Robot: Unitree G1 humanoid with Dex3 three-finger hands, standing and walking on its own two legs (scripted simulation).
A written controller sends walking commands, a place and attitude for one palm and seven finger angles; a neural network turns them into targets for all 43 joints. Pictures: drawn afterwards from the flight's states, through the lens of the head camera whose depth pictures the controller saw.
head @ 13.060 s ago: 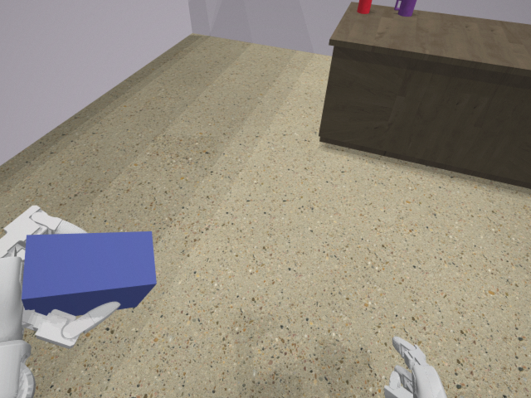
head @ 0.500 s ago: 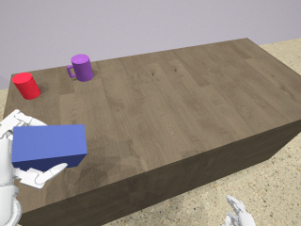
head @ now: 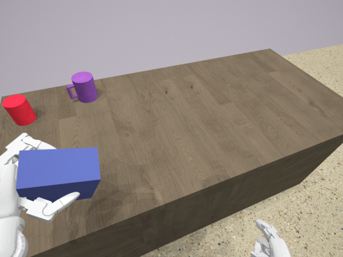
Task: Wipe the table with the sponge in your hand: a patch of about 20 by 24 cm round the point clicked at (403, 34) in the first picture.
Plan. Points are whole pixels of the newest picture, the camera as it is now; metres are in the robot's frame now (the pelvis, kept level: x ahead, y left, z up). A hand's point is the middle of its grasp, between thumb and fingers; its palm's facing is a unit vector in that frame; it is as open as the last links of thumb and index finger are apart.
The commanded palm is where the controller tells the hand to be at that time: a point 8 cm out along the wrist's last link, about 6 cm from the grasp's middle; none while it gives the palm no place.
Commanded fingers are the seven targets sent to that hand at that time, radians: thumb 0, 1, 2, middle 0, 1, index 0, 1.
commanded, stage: shuffle to correct the standing spot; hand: left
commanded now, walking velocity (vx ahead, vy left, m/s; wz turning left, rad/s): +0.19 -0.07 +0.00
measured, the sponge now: (72, 176) +0.23 +0.21 +0.12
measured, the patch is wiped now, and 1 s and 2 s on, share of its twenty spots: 0.00 0.00 0.00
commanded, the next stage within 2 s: come to a stop and stand still in 0.62 s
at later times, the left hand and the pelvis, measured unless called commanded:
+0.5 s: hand (73, 157) +0.25 +0.21 +0.15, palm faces +0.31 -0.87 -0.39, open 10.4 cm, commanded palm +0.19 +0.26 +0.19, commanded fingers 0.00 0.10 1.30 -1.20 -1.60 -1.20 -1.60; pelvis +0.03 -0.02 +0.00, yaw +0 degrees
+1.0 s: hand (66, 126) +0.30 +0.23 +0.19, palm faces +0.34 -0.85 -0.39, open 10.4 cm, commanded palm +0.21 +0.27 +0.19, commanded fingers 0.00 0.10 1.30 -1.20 -1.60 -1.20 -1.60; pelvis +0.03 +0.00 +0.01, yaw -4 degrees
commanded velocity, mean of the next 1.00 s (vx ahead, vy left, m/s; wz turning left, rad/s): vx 0.13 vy -0.04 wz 0.00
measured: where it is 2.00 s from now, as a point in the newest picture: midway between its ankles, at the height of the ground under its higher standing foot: outside the picture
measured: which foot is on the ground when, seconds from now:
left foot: down 0.00-1.00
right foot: down 0.00-1.00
